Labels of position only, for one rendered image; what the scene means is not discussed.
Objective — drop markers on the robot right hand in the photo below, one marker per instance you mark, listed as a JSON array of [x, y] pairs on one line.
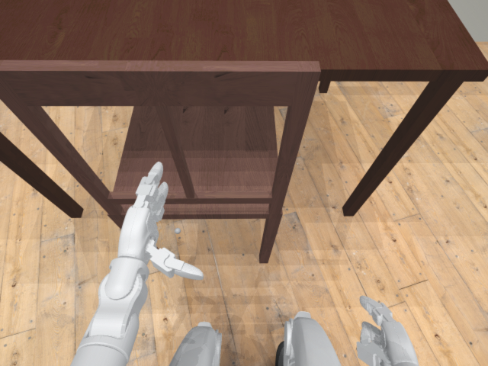
[[386, 347]]

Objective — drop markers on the chair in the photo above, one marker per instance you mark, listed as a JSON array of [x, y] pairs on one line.
[[210, 123]]

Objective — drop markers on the robot right thigh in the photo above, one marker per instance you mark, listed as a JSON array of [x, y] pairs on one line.
[[306, 341]]

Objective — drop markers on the right robot shin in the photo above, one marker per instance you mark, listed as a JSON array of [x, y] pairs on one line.
[[288, 362]]

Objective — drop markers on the left robot forearm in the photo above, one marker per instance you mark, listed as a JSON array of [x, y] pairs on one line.
[[110, 336]]

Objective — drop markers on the table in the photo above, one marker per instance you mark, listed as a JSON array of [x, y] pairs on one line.
[[353, 40]]

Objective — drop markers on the robot left hand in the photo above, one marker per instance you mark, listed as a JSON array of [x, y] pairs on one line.
[[140, 224]]

